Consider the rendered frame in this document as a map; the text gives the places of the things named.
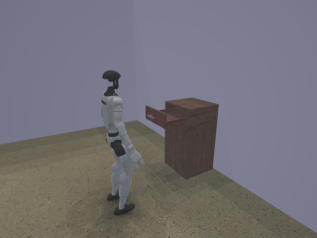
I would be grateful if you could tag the handle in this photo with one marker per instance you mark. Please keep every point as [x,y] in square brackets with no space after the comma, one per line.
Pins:
[151,117]

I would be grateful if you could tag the left robot thigh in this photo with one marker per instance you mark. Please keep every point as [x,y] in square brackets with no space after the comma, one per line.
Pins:
[117,167]

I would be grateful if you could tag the cabinet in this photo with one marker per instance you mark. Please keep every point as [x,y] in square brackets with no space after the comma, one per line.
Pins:
[190,149]

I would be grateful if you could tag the robot right forearm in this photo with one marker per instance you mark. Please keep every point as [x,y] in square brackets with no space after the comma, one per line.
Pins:
[125,138]

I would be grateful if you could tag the right robot hand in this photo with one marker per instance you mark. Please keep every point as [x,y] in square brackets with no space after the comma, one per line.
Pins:
[135,157]

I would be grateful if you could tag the robot right upper arm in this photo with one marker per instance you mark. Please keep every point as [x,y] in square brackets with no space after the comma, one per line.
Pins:
[117,104]

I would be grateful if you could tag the robot right foot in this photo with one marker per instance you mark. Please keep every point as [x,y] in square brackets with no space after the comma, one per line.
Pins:
[127,207]

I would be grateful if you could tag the drawer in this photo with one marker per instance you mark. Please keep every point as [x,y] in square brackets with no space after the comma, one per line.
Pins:
[169,118]

